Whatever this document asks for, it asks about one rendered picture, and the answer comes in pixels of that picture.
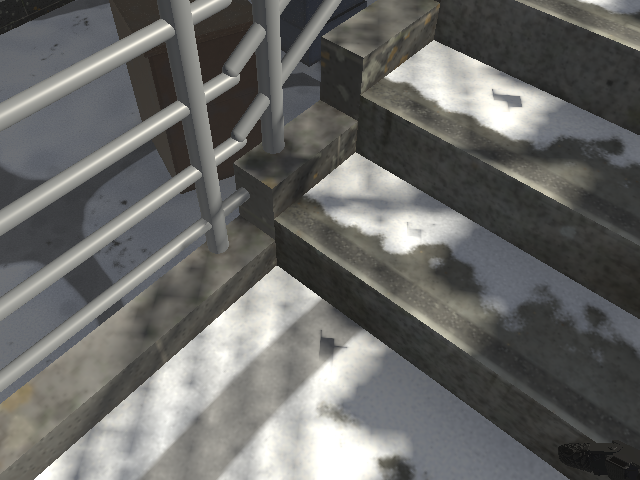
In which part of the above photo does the robot right hand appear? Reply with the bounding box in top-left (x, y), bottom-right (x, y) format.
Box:
top-left (558, 440), bottom-right (640, 480)

